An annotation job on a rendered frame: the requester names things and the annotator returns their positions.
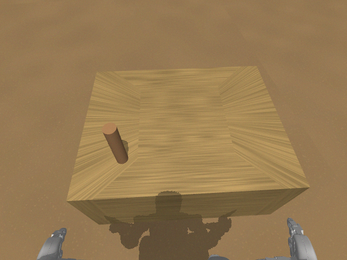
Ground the can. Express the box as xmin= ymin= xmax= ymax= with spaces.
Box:
xmin=102 ymin=122 xmax=128 ymax=164

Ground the left robot hand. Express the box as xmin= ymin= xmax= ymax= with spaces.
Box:
xmin=37 ymin=228 xmax=82 ymax=260

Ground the right robot hand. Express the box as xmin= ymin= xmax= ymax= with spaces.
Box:
xmin=256 ymin=218 xmax=317 ymax=260

